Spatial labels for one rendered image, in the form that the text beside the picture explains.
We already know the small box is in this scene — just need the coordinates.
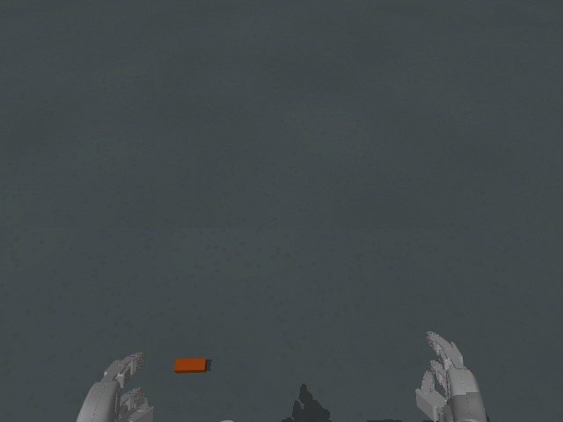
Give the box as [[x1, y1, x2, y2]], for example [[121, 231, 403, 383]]
[[174, 358, 207, 374]]

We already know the right robot hand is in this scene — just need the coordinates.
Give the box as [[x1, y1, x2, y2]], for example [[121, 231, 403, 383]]
[[415, 331, 486, 422]]

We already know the left robot hand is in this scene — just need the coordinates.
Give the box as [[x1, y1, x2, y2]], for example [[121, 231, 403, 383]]
[[77, 353, 154, 422]]

